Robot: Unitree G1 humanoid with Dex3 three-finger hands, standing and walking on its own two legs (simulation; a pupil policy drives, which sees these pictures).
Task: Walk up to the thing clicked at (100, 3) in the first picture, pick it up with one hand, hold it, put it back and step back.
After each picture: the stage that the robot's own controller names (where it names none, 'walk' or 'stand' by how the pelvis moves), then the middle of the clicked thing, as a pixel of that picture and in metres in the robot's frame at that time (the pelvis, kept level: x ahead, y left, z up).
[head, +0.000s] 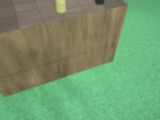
stand; out of the picture +1.18 -0.10 +0.01
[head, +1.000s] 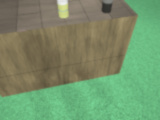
rise first; out of the picture +1.06 -0.12 +0.04
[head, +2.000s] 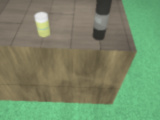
rise first; (101, 17) +0.73 -0.01 +0.03
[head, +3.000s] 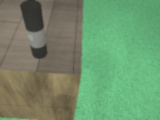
stand; (36, 33) +0.54 +0.23 +0.04
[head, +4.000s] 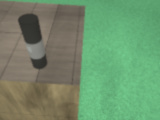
stand; (35, 44) +0.52 +0.23 +0.03
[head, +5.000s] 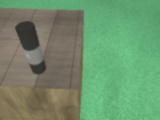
stand; (33, 50) +0.51 +0.24 +0.01
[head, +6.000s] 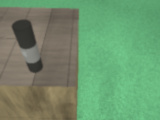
stand; (29, 49) +0.52 +0.25 +0.01
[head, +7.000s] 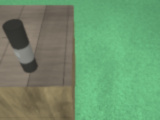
stand; (22, 49) +0.50 +0.27 +0.01
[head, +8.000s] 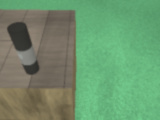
stand; (25, 51) +0.51 +0.27 +0.01
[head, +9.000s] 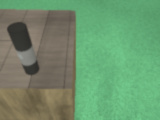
stand; (25, 51) +0.51 +0.27 +0.01
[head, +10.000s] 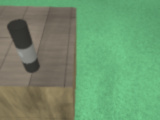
rise first; (25, 49) +0.51 +0.26 +0.01
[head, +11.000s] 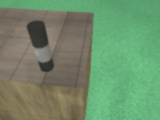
rise first; (42, 48) +0.53 +0.24 +0.01
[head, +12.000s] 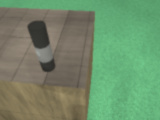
go down; (43, 49) +0.52 +0.23 +0.01
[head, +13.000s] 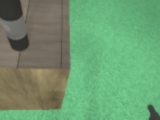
go down; (13, 21) +0.53 +0.21 +0.06
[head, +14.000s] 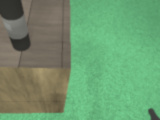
approach; (14, 21) +0.54 +0.22 +0.07
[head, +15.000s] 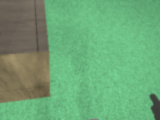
close in; out of the picture +0.56 +0.24 +0.12
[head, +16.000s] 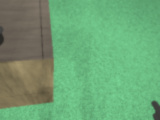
lift; out of the picture +0.52 +0.24 +0.11
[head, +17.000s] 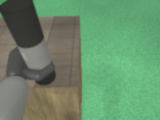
lift; (34, 48) +0.34 +0.14 +0.22
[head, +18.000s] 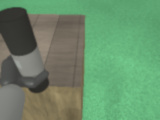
hold; (27, 56) +0.33 +0.17 +0.19
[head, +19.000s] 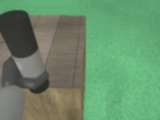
hold; (28, 58) +0.33 +0.17 +0.19
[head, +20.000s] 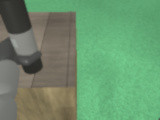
crouch; (23, 38) +0.43 +0.18 +0.18
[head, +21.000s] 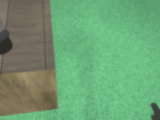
lower; out of the picture +0.52 +0.23 +0.11
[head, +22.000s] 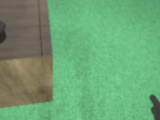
lower; out of the picture +0.53 +0.22 +0.12
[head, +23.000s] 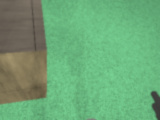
lower; out of the picture +0.55 +0.24 +0.12
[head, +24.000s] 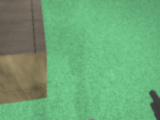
lower; out of the picture +0.54 +0.25 +0.12
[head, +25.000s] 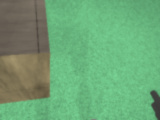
rest; out of the picture +0.54 +0.25 +0.12
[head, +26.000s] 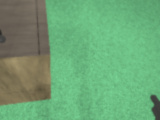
withdraw; out of the picture +0.53 +0.23 +0.11
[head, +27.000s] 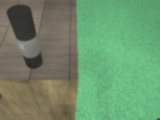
sink last; (28, 41) +0.49 +0.20 +0.07
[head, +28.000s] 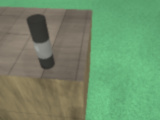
stand; (42, 44) +0.53 +0.22 +0.06
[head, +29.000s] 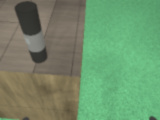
stand; (33, 36) +0.51 +0.22 +0.07
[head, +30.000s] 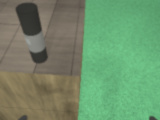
stand; (34, 36) +0.52 +0.22 +0.07
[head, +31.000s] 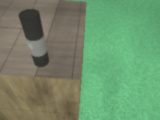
stand; (36, 41) +0.51 +0.21 +0.05
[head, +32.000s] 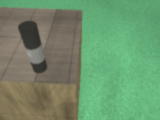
walk; (34, 49) +0.52 +0.23 +0.01
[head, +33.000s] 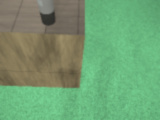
walk; out of the picture +0.70 +0.20 +0.04
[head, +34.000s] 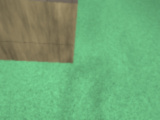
walk; out of the picture +1.02 +0.24 +0.02
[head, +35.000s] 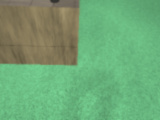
stand; out of the picture +1.13 +0.25 +0.01
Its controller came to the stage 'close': yes
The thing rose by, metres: 0.20
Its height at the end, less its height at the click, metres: +0.00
